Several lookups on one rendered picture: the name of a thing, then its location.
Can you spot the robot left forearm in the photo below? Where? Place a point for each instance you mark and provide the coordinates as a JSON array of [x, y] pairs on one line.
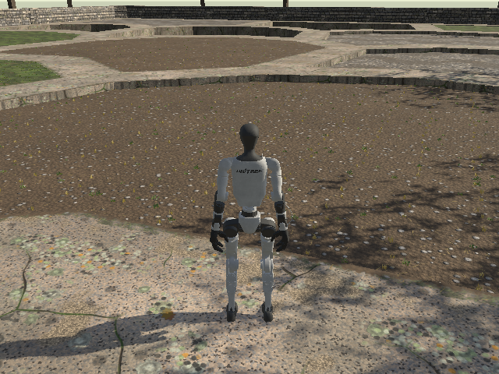
[[217, 214]]

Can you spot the robot right foot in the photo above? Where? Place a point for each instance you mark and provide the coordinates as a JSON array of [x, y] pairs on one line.
[[268, 317]]

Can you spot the robot right upper arm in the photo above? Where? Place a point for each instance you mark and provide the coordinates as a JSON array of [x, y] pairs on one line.
[[276, 179]]

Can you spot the robot torso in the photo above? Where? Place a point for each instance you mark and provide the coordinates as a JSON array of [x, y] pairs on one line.
[[249, 181]]

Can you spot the robot left upper arm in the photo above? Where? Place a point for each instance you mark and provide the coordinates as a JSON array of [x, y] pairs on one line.
[[222, 179]]

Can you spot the robot right forearm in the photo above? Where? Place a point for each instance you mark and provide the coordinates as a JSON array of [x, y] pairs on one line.
[[281, 213]]

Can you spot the right robot hand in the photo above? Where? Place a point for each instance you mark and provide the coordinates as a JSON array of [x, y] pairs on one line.
[[284, 240]]

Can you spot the left robot hand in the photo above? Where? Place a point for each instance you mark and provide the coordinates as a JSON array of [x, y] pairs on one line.
[[214, 240]]

